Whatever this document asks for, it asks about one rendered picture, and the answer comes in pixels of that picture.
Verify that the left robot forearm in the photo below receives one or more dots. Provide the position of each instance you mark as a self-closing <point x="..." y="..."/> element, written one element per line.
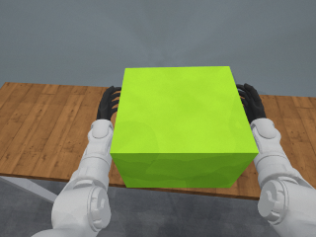
<point x="96" y="161"/>

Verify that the carton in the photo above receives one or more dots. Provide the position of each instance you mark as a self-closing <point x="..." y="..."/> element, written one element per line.
<point x="181" y="127"/>

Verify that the table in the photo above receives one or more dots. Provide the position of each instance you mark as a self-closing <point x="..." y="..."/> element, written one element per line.
<point x="44" y="133"/>

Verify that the robot left upper arm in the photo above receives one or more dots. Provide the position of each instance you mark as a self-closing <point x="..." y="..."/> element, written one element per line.
<point x="81" y="212"/>

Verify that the robot right upper arm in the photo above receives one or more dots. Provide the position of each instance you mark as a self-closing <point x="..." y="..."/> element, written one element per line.
<point x="289" y="208"/>

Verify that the robot left hand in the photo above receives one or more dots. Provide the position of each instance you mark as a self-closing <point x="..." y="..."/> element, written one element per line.
<point x="105" y="110"/>

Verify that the right robot forearm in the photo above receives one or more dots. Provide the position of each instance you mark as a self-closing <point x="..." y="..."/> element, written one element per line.
<point x="271" y="163"/>

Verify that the robot right hand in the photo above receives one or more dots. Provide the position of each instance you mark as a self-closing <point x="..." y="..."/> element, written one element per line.
<point x="253" y="107"/>

